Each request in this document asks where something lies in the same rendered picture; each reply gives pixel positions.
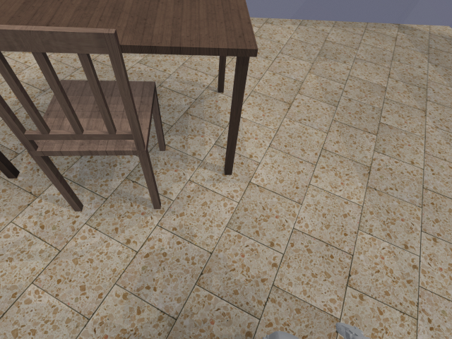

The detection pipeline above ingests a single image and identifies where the table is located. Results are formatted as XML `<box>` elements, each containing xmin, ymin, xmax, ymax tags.
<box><xmin>0</xmin><ymin>0</ymin><xmax>258</xmax><ymax>179</ymax></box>

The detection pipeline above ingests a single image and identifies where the chair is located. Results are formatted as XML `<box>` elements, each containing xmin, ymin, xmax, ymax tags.
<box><xmin>0</xmin><ymin>25</ymin><xmax>166</xmax><ymax>211</ymax></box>

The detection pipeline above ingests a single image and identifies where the robot right hand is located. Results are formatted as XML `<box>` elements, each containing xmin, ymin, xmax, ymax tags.
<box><xmin>335</xmin><ymin>322</ymin><xmax>371</xmax><ymax>339</ymax></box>

